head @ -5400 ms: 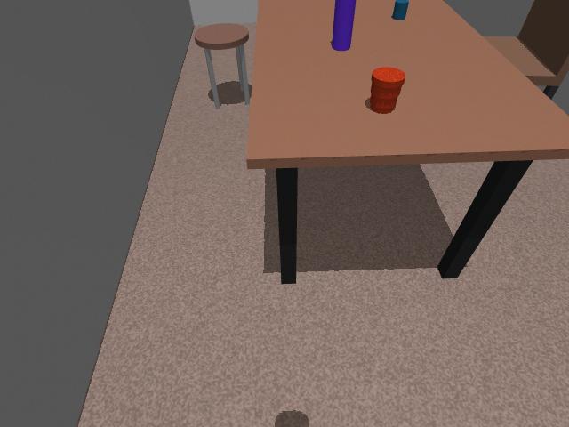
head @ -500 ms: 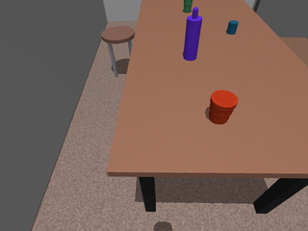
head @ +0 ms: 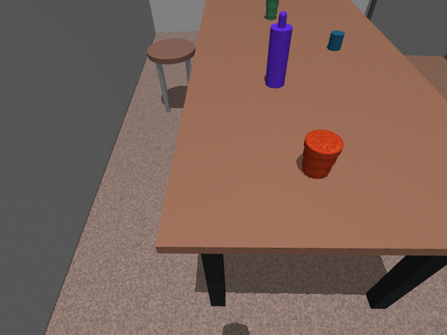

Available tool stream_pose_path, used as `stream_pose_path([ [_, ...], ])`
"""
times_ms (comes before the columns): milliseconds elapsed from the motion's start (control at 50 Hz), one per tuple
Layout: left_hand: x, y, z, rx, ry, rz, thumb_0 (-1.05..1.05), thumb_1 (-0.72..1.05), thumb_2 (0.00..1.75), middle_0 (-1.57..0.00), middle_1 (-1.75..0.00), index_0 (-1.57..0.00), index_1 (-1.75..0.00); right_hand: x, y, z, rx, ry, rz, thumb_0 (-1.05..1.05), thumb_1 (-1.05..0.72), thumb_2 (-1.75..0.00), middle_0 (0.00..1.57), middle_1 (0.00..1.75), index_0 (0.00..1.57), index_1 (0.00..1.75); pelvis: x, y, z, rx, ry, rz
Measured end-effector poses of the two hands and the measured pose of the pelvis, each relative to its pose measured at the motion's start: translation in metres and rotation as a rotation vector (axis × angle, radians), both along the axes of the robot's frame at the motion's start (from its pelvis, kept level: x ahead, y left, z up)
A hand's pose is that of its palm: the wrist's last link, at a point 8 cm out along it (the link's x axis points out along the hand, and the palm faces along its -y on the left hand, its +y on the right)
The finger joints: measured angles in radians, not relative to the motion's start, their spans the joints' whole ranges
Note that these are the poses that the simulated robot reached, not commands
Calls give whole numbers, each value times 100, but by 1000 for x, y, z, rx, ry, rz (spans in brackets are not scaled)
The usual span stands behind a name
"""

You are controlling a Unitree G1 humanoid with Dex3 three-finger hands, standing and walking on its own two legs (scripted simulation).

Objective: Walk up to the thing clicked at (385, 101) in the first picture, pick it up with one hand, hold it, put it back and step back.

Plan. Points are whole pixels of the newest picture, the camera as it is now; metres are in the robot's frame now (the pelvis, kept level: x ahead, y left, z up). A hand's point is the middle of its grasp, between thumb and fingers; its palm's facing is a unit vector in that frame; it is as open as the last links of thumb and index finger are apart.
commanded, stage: stand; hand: right
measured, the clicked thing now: (319, 156) +0.53 -0.21 +0.00
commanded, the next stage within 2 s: rise first in 0.82 s
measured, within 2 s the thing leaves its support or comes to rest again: neither
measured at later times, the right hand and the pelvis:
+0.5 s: hand out of the picture +0.06 -0.26 -0.16, palm faces -0.04 +0.94 -0.34, open 7.4 cm; pelvis +0.00 +0.00 +0.00, yaw +0 degrees
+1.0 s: hand out of the picture +0.10 -0.25 -0.16, palm faces +0.02 +0.94 -0.33, open 7.8 cm; pelvis +0.00 +0.00 +0.00, yaw +0 degrees
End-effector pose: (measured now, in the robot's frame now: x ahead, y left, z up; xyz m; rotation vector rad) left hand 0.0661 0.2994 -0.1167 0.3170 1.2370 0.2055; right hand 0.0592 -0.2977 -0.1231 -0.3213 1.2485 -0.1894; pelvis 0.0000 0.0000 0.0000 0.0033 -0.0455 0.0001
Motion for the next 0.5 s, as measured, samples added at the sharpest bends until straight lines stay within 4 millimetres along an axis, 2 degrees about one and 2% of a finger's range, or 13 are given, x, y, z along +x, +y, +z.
stream_pose_path([
  [260,-5,0,1,8,12,-1,0,91,90,-21,-30,-21,-30,-2,0,-2,8,9,0,0,-91,-90,20,30,20,30,0,-1,0,0,5,2],
  [500,2,-1,0,3,6,-7,0,91,90,-21,-30,-21,-30,1,-2,-1,2,12,-1,0,-91,-90,20,30,20,30,2,-1,0,-2,9,0],
])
